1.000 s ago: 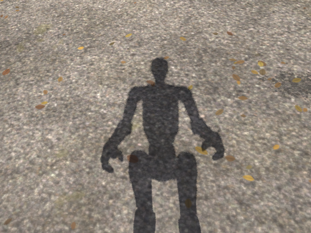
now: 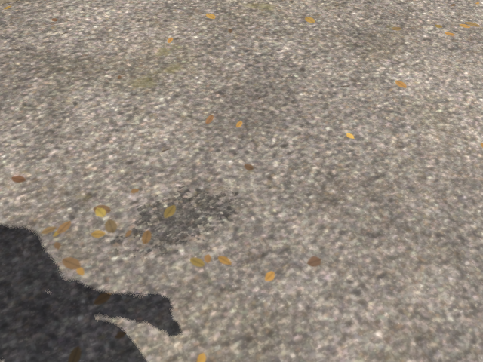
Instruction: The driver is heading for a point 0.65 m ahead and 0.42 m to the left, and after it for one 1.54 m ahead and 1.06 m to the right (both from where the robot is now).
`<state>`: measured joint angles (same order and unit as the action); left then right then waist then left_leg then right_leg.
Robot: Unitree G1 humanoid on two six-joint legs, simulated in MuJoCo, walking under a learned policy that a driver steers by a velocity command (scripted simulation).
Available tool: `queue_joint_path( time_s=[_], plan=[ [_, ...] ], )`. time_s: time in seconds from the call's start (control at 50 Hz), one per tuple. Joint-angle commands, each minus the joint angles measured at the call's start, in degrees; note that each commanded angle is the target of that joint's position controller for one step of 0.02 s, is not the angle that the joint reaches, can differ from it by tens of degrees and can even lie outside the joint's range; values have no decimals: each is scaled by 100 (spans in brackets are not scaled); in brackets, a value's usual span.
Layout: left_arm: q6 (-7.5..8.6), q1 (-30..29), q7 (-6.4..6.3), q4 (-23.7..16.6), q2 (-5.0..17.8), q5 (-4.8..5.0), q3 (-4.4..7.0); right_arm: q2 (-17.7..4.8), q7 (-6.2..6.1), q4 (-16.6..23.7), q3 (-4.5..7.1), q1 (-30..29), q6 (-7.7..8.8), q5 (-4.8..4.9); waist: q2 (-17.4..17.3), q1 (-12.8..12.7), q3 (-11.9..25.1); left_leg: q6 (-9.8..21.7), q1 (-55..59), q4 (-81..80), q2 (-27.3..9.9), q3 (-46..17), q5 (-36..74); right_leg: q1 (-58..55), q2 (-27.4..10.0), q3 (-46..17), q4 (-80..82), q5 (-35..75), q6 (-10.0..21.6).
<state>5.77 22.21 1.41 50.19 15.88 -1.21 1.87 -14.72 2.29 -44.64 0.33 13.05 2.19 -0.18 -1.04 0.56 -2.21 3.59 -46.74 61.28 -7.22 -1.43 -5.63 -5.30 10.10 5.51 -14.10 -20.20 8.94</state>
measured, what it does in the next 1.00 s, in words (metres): walks ahead, turning left: left foot, then right foot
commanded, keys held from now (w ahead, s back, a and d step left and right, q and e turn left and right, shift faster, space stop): w+q+shift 0.84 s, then e+shift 0.16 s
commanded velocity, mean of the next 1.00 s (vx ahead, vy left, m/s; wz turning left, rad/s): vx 0.95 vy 0.00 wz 0.74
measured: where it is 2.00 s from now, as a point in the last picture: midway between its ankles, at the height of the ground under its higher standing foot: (146, 179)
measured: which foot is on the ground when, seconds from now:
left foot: up 0.00-0.14, down 0.16-0.58, up 0.60-0.98, down 1.00-1.00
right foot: down 0.00-0.16, up 0.18-0.54, down 0.56-0.98, up 1.00-1.00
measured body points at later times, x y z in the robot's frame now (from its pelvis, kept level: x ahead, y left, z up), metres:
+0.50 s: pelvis +0.48 +0.03 +0.01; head +0.51 +0.05 +0.46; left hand +0.69 +0.30 -0.03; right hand +0.54 -0.26 -0.11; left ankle +0.32 +0.05 -0.73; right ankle +0.74 -0.08 -0.68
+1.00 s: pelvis +0.88 +0.21 -0.02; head +0.91 +0.24 +0.43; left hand +0.63 +0.30 -0.14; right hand +1.22 +0.29 -0.07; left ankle +0.95 +0.35 -0.73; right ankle +0.78 -0.05 -0.69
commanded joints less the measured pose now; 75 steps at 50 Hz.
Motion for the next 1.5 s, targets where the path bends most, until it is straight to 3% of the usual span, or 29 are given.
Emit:
queue_joint_path(
  time_s=[0.02, 0.1, 0.16, 0.18, 0.2, 0.22, 0.26, 0.32, 0.48, 0.52, 0.56, 0.58, 0.6, 0.66, 0.74, 0.88, 0.96, 0.98, 1.0, 1.02, 1.04, 1.06, 1.12, 1.26, 1.4, 1.42, 1.44, 1.46, 1.5],
  plan=[
    [245, -194, -29, -247, 453, 73, 19, -184, 101, 314, 0, -416, 84, 44, 359, -9, -605, 209, 1298, -1257, 496, 932, 1283, 1572, -1173, 363, 993, 5653, -665],
    [241, -316, -348, -296, 915, 53, 112, -596, 112, -54, 106, 240, 41, 2, 809, 492, 258, 402, 2578, -2116, 1199, 1333, 1609, 177, -1703, 633, -148, 8821, -1025],
    [-102, -1577, -478, -617, 1358, -66, 306, -1409, -33, -892, 537, 3385, -78, -8, 453, 2397, 1142, 1244, 5373, -2817, 1009, 440, 763, 1305, -1476, 641, -5680, 7589, -1037],
    [-11, -2197, -308, -819, 476, -183, 86, -1224, -105, -1115, 545, 3175, -171, 128, -1311, 2015, 486, 1299, 5946, -2667, 841, -20, 820, 3507, -169, 391, -8268, -4, -927],
    [87, -1089, -237, -1313, -221, -57, -156, -1453, -122, -785, 514, 2174, -95, -104, -1483, 459, 907, 2135, 6619, -2394, 118, -2304, 1308, 5340, -347, -688, -9323, -1025, -1050],
    [209, -832, -169, -1523, 58, -59, -234, -1391, -183, -505, 560, 1815, -102, -126, -896, 457, 1654, 2641, 6860, -4052, -733, -4339, -1621, 5752, -530, -1439, -8988, -777, -948],
    [247, -1305, -103, -1493, 523, -269, -198, -894, -221, -401, 478, 1180, -59, -109, 870, -42, 94, 1943, 4471, -5099, -485, -4069, -2814, 5341, -1135, -1333, -7362, 36, -792],
    [-162, -1496, -98, -1597, 416, -380, -307, -929, -220, -354, 418, 973, 218, -56, 849, -388, -583, 1684, 2293, -5360, 318, -2823, -1933, 4288, -1552, -1030, -5737, 142, -1121],
    [-123, -2865, -83, -2205, 312, -4, -379, -1248, -119, -279, 678, 1356, 278, 40, -253, 563, -48, 924, 3369, -4750, 765, -2052, 1430, 2886, -1131, -559, -1748, 2516, -1138],
    [-62, -2297, -159, -2045, 643, -21, -228, -1399, -166, -214, 731, 1252, 272, -3, -281, 285, 434, 670, 3918, -3805, 726, -2145, 2615, 2104, -877, -647, -1391, 1931, -1036],
    [19, -224, -304, -1546, 1170, -37, 52, -1571, -136, -51, 761, 678, 332, -48, -156, -927, 1565, 435, 3260, -1361, 989, -1907, 2633, -177, -1202, -870, -1665, 993, -849],
    [37, 1089, -414, -1330, 1571, -202, 218, -770, -160, 175, 545, 507, 403, -70, 745, -1295, 2336, 497, 2283, 567, 1254, -1451, -295, -1485, -2608, -2275, -1601, -1207, -755],
    [-24, 383, -367, -1415, 2057, -345, 328, -226, -128, 620, 336, 1223, 386, 258, 2828, -403, 2881, 308, 659, 1919, 1627, -804, -2389, -2062, -3948, -5871, -89, -2559, -152],
    [-115, -526, -261, -1406, 663, -250, 138, -887, -94, 423, 393, 105, 128, -112, 304, -458, 767, 270, 74, 1802, 579, -348, -1004, -17, -3065, -3370, -102, -1156, -210],
    [64, 169, -164, -648, 261, -61, 43, -379, 156, 922, 232, -549, -135, -190, 682, -202, 226, 243, -210, 1622, 171, -258, -925, 534, -2655, -1436, 26, 1455, -525],
    [221, 162, -160, -300, 469, -51, 31, -223, 366, 1504, -43, -1833, -77, -231, 90, -50, -758, 320, 1063, -1441, 601, 771, 596, 1592, -2071, 617, 807, 4452, -707],
    [82, 469, -268, -20, 1254, 116, 114, -579, 178, 602, 77, 164, 117, -365, 755, 851, 444, 619, 4243, -2702, 1407, 595, 682, 1311, -2249, 451, -1668, 7339, -569],
    [36, 327, -273, -29, 1217, 216, 89, -791, 72, 297, 153, 915, 171, -452, 775, 1281, 712, 737, 5157, -3502, 1018, 269, 1643, 1632, -2012, 514, -3072, 6429, -588],
    [-15, 720, -217, -130, 585, 209, 1, -1269, -48, 165, 239, 921, 188, -561, -270, 802, 1382, 945, 6575, -2690, -592, -759, 5155, 2784, -1102, 478, -5459, -16, -694],
    [-86, 1706, -333, -168, 217, 475, -64, -1455, -86, 405, 303, 1172, 247, -438, -699, 441, 3233, 1610, 7996, -1649, -2384, -2549, 9456, 3444, -686, -1183, -7482, -1968, -667],
    [-143, 1181, -395, -276, 661, 522, 38, -1430, -154, 460, 435, 1078, 180, -124, -337, 746, 3585, 1869, 7543, -2373, -2303, -2411, 8225, 3764, -749, -1557, -7690, -1216, -734],
    [-176, 846, -386, -325, 700, 390, 45, -1031, -206, 488, 328, 393, 166, -26, -96, 390, 2531, 1675, 6479, -2957, -1897, -1923, 6131, 4045, -1147, -1170, -7083, -716, -794],
    [-468, 643, -237, -193, 361, 3, 102, -366, -332, 316, 137, -50, 212, -37, 79, -128, 653, 1149, 3996, -4014, -1197, -622, 4517, 3552, -1384, -782, -5972, -471, -967],
    [-707, 29, -78, -671, -166, 0, 151, -236, -357, 278, 175, -637, 308, -40, -727, -511, 556, 629, 2978, -4309, -591, 1295, 2832, 2962, -1447, -293, -3675, 1644, -828],
    [-754, -238, 30, -1067, 267, -135, 336, -658, -331, 212, 431, -197, 25, 23, -278, -384, 443, 72, 3308, -2430, -1058, 1502, 1403, 2205, -1032, 78, -2104, 1032, -368],
    [-663, 253, -26, -939, 511, -161, 423, -703, -308, 195, 460, 31, -62, -44, 409, -568, 546, -207, 2929, -1145, -742, 1564, 617, 1574, -1132, -515, -1594, 2006, -161],
    [-627, 138, -115, -1037, 1341, -86, 598, -438, -255, 438, 406, 417, -174, -153, 1925, -154, 439, -623, 1614, 562, 287, 1615, -3227, 1169, -2518, -2767, -1432, 5442, 465],
    [-667, 286, -87, -1207, 1654, 107, 710, -298, -297, 649, 298, 519, -321, -206, 1891, -279, 1458, -745, 1017, 1439, 856, 314, -3894, 597, -3029, -4462, -639, 4373, 1334],
    [-829, -308, -142, -1343, 1180, 58, 622, -558, -339, 669, 331, -158, -309, -152, 656, -276, 764, -629, 730, 1262, 582, -198, -2729, 1205, -2583, -3835, -196, 1187, 1054]
  ],
)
